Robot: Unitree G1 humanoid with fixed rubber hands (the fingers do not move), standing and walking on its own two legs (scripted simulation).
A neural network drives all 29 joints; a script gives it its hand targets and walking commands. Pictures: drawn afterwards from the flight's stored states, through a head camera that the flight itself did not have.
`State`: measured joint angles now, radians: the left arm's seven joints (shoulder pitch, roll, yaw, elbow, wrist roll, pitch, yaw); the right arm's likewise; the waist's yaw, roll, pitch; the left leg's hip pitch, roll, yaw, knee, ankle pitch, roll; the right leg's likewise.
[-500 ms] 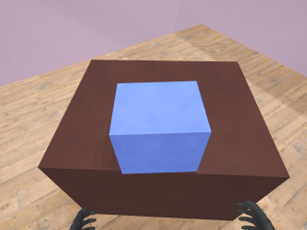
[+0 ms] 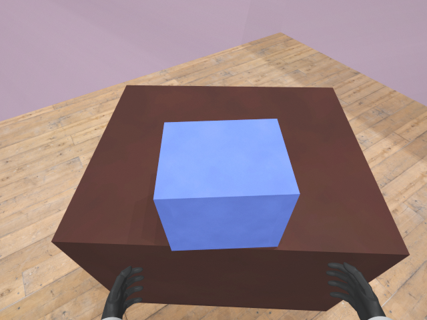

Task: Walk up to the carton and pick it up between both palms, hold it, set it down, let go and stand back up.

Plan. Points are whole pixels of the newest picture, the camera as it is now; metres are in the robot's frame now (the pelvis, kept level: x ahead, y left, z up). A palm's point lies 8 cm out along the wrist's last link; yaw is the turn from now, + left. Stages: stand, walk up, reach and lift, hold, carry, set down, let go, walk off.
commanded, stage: reach and lift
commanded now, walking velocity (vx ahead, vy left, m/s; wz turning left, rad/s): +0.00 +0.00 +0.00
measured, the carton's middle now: (222, 186) +0.41 +0.01 -0.03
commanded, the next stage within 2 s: none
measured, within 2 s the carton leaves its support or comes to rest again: neither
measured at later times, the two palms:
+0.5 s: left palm (124, 282) +0.20 +0.20 -0.04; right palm (372, 281) +0.20 -0.26 -0.04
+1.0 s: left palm (126, 228) +0.29 +0.20 +0.00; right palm (370, 226) +0.28 -0.27 +0.01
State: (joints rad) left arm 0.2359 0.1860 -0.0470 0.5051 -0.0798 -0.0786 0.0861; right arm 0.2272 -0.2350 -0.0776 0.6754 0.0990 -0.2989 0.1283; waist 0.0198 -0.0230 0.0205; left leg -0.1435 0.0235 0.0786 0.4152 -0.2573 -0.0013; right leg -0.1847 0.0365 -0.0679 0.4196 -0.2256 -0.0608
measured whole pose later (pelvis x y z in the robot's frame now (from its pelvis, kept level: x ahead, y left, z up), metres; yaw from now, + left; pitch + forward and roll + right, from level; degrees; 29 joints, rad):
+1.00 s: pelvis +0.01 +0.00 +0.00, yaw +0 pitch +4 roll +0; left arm -0.17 0.20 -0.05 0.69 -0.15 -0.27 0.10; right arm -0.21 -0.41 0.09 0.95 0.46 -0.41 0.15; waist 0.01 -0.02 -0.08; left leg -0.24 0.03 0.07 0.44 -0.27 -0.01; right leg -0.28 0.04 -0.07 0.43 -0.23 -0.06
